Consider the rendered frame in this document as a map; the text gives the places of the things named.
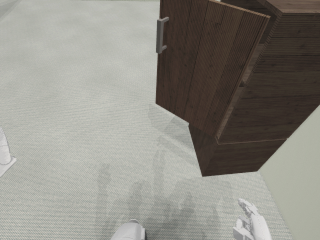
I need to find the robot left hand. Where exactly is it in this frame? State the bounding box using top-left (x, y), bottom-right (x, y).
top-left (0, 127), bottom-right (17, 178)

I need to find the left robot thigh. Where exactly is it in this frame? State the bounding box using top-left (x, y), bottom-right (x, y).
top-left (110, 222), bottom-right (145, 240)

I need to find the cupboard door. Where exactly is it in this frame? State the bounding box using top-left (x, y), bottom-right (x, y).
top-left (155, 0), bottom-right (271, 138)

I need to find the left robot shin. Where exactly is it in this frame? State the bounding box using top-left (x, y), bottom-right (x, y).
top-left (129, 219), bottom-right (140, 225)

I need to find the handle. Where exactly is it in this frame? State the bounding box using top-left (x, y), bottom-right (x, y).
top-left (156, 17), bottom-right (169, 54)

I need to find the robot right hand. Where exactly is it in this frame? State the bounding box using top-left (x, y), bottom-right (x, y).
top-left (233, 198), bottom-right (272, 240)

